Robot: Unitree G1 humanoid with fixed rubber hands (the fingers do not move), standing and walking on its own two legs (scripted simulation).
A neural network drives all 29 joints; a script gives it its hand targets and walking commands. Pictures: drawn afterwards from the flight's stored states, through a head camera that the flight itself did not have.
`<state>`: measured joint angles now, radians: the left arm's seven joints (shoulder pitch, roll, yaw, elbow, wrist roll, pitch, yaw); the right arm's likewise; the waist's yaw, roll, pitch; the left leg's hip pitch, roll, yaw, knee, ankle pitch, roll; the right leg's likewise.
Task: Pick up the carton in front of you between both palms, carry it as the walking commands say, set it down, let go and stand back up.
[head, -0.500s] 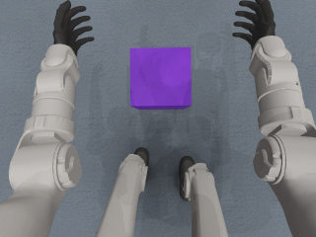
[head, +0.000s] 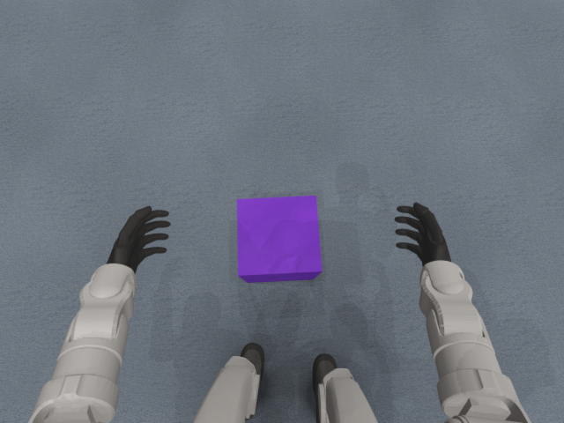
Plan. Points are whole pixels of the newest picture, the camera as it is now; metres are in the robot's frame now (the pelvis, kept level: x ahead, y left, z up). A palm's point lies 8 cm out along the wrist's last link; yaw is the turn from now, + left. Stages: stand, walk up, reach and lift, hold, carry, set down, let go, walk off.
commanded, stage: let go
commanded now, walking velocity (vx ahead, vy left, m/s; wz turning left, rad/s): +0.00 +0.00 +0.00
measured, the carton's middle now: (278, 243) +0.46 +0.04 -0.60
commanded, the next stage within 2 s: stand in 0.92 s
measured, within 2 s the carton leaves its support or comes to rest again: neither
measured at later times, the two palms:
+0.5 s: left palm (95, 378) +0.19 +0.22 -0.02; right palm (525, 388) +0.21 -0.25 -0.02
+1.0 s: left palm (72, 372) +0.19 +0.25 -0.02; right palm (531, 407) +0.19 -0.26 -0.03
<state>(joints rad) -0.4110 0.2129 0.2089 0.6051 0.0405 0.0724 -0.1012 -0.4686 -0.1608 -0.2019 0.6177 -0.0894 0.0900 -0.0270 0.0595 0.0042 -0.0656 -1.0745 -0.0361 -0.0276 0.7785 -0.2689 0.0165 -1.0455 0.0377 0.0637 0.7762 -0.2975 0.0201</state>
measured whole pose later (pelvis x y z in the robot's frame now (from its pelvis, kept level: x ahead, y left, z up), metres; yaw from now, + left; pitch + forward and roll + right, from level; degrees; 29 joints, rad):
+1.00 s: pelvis +0.04 -0.01 +0.05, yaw +1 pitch -3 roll +0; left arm 0.20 0.26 0.03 0.49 0.03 0.13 0.00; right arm 0.22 -0.24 -0.03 0.57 -0.04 0.07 0.01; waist 0.01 -0.01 0.04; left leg -0.17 -0.03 -0.05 0.51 -0.29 0.01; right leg -0.14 0.03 0.05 0.50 -0.32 -0.01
